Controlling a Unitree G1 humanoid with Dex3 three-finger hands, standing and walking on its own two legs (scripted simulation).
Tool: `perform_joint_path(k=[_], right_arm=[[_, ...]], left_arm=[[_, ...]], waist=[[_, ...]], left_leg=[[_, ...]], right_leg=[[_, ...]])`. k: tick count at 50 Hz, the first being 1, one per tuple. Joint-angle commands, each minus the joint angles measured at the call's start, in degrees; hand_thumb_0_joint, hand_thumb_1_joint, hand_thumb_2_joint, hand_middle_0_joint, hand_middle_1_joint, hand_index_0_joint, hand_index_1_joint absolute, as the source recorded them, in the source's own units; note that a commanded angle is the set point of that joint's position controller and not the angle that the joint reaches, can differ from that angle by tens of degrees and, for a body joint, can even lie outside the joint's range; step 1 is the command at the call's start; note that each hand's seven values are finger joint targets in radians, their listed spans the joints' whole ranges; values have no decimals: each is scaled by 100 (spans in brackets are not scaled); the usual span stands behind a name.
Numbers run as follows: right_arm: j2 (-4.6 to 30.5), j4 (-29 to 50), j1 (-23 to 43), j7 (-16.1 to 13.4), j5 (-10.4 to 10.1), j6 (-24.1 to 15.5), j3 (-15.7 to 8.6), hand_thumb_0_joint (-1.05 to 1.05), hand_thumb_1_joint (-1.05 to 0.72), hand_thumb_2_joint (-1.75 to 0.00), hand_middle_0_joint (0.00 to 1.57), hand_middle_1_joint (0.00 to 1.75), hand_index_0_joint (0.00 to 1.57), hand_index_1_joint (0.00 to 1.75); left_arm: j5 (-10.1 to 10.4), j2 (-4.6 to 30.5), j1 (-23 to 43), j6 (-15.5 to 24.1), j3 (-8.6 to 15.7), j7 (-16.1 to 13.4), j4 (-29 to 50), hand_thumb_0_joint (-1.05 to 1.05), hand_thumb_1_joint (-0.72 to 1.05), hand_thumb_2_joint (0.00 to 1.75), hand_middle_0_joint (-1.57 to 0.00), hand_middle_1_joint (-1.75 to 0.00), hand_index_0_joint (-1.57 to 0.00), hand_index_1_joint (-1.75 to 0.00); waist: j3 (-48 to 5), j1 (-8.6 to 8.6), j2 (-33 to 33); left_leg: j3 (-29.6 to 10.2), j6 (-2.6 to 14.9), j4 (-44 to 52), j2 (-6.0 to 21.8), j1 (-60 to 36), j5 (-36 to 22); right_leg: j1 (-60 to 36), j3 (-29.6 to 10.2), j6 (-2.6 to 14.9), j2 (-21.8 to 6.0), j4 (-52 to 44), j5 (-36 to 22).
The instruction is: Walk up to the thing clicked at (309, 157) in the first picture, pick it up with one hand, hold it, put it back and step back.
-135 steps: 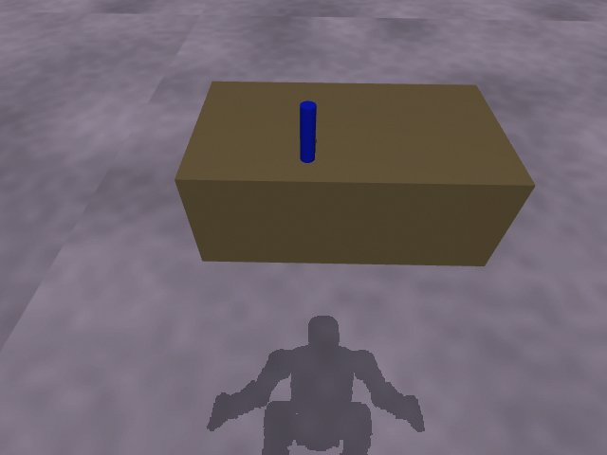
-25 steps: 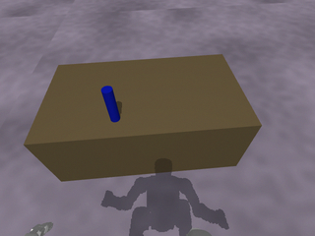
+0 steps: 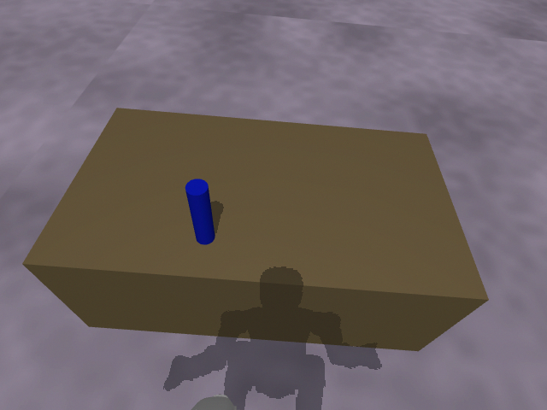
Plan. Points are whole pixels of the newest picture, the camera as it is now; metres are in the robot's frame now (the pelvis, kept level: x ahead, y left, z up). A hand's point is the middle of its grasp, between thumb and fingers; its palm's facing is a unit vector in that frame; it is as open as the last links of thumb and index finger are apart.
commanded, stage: walk up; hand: left
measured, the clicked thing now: (201, 214) +0.57 +0.22 -0.20
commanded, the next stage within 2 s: none
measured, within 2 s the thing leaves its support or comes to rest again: neither
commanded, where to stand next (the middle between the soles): +0.13 +0.00 m, yaw +0 degrees
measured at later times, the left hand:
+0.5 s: hand out of the picture +0.12 +0.24 -0.13, palm faces -0.02 -0.89 -0.46, open 7.4 cm
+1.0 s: hand out of the picture +0.13 +0.25 -0.14, palm faces +0.03 -0.94 -0.35, open 7.4 cm
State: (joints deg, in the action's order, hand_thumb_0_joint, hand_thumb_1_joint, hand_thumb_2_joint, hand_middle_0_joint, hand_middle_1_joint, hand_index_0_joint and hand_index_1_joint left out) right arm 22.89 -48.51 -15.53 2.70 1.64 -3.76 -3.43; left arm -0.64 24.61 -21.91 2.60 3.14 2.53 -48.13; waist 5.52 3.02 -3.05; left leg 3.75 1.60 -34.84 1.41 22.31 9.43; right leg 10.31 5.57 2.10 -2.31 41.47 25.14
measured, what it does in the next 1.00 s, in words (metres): steps on the spot: right foot, then left foot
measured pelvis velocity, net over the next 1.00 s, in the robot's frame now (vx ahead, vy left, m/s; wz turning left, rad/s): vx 0.07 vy -0.01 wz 0.03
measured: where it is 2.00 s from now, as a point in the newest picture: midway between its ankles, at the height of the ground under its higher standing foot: outside the picture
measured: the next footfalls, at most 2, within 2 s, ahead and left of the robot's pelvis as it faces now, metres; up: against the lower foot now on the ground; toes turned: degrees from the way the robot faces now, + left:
right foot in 0.34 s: +0.16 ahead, -0.16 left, +0.00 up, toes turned +0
left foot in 0.64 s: +0.08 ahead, +0.13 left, +0.00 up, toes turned +2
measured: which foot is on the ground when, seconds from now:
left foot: down 0.00-0.36, up 0.38-0.62, down 0.64-1.00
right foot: down 0.00-0.00, up 0.02-0.32, down 0.34-1.00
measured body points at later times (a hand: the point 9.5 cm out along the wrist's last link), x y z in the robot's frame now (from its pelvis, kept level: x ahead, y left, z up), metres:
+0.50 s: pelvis +0.06 -0.04 -0.01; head +0.09 -0.07 +0.44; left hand +0.12 +0.29 -0.10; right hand +0.17 -0.34 -0.15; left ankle +0.06 +0.11 -0.69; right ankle +0.12 -0.16 -0.72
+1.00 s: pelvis +0.07 -0.01 +0.01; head +0.06 +0.00 +0.46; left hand +0.13 +0.30 -0.12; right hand +0.15 -0.31 -0.11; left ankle +0.04 +0.12 -0.72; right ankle +0.12 -0.16 -0.72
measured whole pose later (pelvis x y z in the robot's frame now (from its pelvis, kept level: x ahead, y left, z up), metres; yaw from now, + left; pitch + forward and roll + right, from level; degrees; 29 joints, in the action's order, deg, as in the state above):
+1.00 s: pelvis +0.07 -0.01 +0.01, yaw +2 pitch -3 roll -1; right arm 20.5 -61.0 -8.8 1.2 0.7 0.6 -0.5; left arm -0.3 21.8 -8.4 1.6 0.3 0.6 -61.2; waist 2.1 1.0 -0.6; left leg -0.7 -1.4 -34.4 2.1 10.9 20.9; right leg 16.9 0.6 -1.9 -3.0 32.0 12.4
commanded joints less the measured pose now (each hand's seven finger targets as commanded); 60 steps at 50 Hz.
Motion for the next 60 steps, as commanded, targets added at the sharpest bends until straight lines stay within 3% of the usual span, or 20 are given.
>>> perform_joint_path(k=[1, 4, 6, 13, 16, 17, 18, 19, 20, 23, 29, 32, 34, 35, 36, 38, 40, 44, 49, 60], right_arm=[[1965, 446, -800, -204, -176, -159, -596, 0, -90, -90, 20, 30, 20, 30], [1456, 550, -367, -251, -179, -140, -364, 0, -90, -90, 20, 30, 20, 30], [1454, 517, -199, -261, -177, -140, -317, 0, -90, -90, 20, 30, 20, 30], [1379, 610, 409, -239, -102, 138, -211, 0, -90, -90, 20, 30, 20, 30], [1086, 630, 669, -228, -220, 321, -143, 0, -90, -90, 20, 30, 20, 30], [788, 582, 512, -235, -246, 362, -61, 0, -90, -90, 20, 30, 20, 30], [497, 553, 260, -243, -258, 429, 43, 0, -90, -90, 20, 30, 20, 30], [926, 456, 321, -300, -218, 503, -85, 0, -90, -90, 20, 30, 20, 30], [1084, 341, 356, -317, -169, 525, -154, 0, -90, -90, 20, 30, 20, 30], [1196, 72, 329, -257, -216, 532, -240, 0, -90, -90, 20, 30, 20, 30], [998, -184, 449, -220, -116, 440, -168, 0, -90, -90, 20, 30, 20, 30], [990, -582, -18, -287, -41, 296, -189, 0, -90, -90, 20, 30, 20, 30], [1570, -483, 472, -312, 18, 216, -254, 0, -90, -90, 20, 30, 20, 30], [1759, -427, 861, -277, -79, 233, -269, 0, -90, -90, 20, 30, 20, 30], [1579, -381, 1239, -262, -88, 258, -209, 0, -90, -90, 20, 30, 20, 30], [1070, -429, 1207, -257, -95, 265, -15, 0, -90, -90, 20, 30, 20, 30], [1044, -608, 813, -260, -111, 233, 2, 0, -90, -90, 20, 30, 20, 30], [1182, -793, 972, -242, -75, 287, -35, 0, -90, -90, 20, 30, 20, 30], [1126, -872, 1040, -263, -110, 243, 25, 0, -90, -90, 20, 30, 20, 30], [1029, -1104, 1127, -279, -168, 305, -42, 0, -90, -90, 20, 30, 20, 30]], left_arm=[[12, 1236, -299, 42, 305, -206, 424, 0, 90, 90, -20, -30, -20, -30], [40, 1109, -122, -10, 286, -156, 273, 0, 90, 90, -20, -30, -20, -30], [85, 961, -365, -27, 260, -142, 128, 0, 90, 90, -20, -30, -20, -30], [94, 787, -68, 28, 238, -308, -101, 0, 90, 90, -20, -30, -20, -30], [16, 979, -176, 127, 295, -398, -284, 0, 90, 90, -20, -30, -20, -30], [-41, 1211, -53, 171, 345, -429, -241, 0, 90, 90, -20, -30, -20, -30], [-99, 1528, 360, 221, 357, -439, -51, 0, 90, 90, -20, -30, -20, -30], [-61, 1719, 699, 201, 365, -448, 17, 0, 90, 90, -20, -30, -20, -30], [-62, 1771, 943, 175, 364, -472, 41, 0, 90, 90, -20, -30, -20, -30], [-103, 1508, 1036, 154, 342, -476, -23, 0, 90, 90, -20, -30, -20, -30], [-147, 1392, 981, 79, 354, -445, -72, 0, 90, 90, -20, -30, -20, -30], [-12, 1131, 1305, -35, 213, -387, -67, 0, 90, 90, -20, -30, -20, -30], [78, 574, 1461, -77, 26, -365, -46, 0, 90, 90, -20, -30, -20, -30], [26, 973, 1605, -88, 161, -402, -249, 0, 90, 90, -20, -30, -20, -30], [3, 1037, 1386, -54, 156, -378, -407, 0, 90, 90, -20, -30, -20, -30], [18, 964, 1289, 45, 113, -342, -551, 0, 90, 90, -20, -30, -20, -30], [66, 1120, 1356, 73, 143, -354, -628, 0, 90, 90, -20, -30, -20, -30], [46, 979, 1706, -3, 2, -299, -769, 0, 90, 90, -20, -30, -20, -30], [52, 993, 1644, 53, 0, -287, -1003, 0, 90, 90, -20, -30, -20, -30], [40, 904, 1901, 71, -37, -321, -1280, 0, 90, 90, -20, -30, -20, -30]], waist=[[-853, -546, 1282], [-171, -335, 831], [-188, -220, 1163], [-498, -225, 1568], [-751, 17, 784], [-733, -28, -96], [-549, -249, -888], [-436, -258, -590], [-344, -254, -756], [-538, -282, -898], [-1064, -66, -1008], [-1168, -397, -468], [-832, -278, 1111], [-519, -282, 1127], [-355, -56, 1009], [-410, -24, 659], [-641, -182, 714], [-142, -205, 898], [-467, -213, 625], [-924, -322, 181]], left_leg=[[-3933, 1748, 1738, 2520, -2436, 1057], [-1914, 986, 1742, 1557, -1190, -185], [-1223, 964, 1573, 1288, -704, -922], [-834, 1100, 715, 1205, -151, -1584], [-593, 601, -433, 763, 139, -458], [-358, 327, -1141, 411, 414, 439], [-415, 26, -1610, -106, 685, 1969], [-776, 0, -2158, -14, 371, 2504], [-759, 11, -2266, 171, 281, 2488], [-764, 6, -2257, 108, 400, 2056], [-373, -123, -788, -29, 140, 2260], [-206, -73, 876, -176, -1249, 686], [-2565, 519, 1507, 1306, -1131, 870], [-2659, 968, 1474, 1604, -188, 1376], [-2197, 944, 1252, 1434, 279, 1547], [-911, 266, 666, 502, 54, 669], [-836, 38, 493, 280, -189, 263], [-1300, 229, 1420, 616, -73, 1895], [-954, 139, 1231, 524, -475, 756], [-657, 42, 1176, 445, -1393, -398]], right_leg=[[2549, -640, 43, -40, 2479, 846], [2090, -992, 74, -225, 2079, 106], [1666, -701, -19, -193, 1866, -259], [653, -252, -251, -27, 250, -1081], [-118, -288, -114, 151, -897, -1913], [-126, -1213, 34, -489, -1499, -1996], [328, -3013, 472, -1778, -2186, -1940], [863, -3167, 1141, -2146, -2232, -1802], [1139, -3227, 1274, -2124, -2152, -1663], [684, -2228, 916, -1498, -1778, -1651], [6, -1860, 933, -1307, -1404, -1394], [773, -1229, 494, -1001, -541, -1885], [1825, -413, -127, -47, 175, -588], [1159, -517, -81, -55, 221, 379], [572, -633, -62, -163, -30, 51], [239, -887, 61, -335, -1041, -1316], [58, -1261, 238, -630, -1104, -2209], [492, -834, 31, -192, -1237, -421], [1, -883, 48, -389, -1441, -1885], [-173, -942, 18, -604, -1732, -2839]])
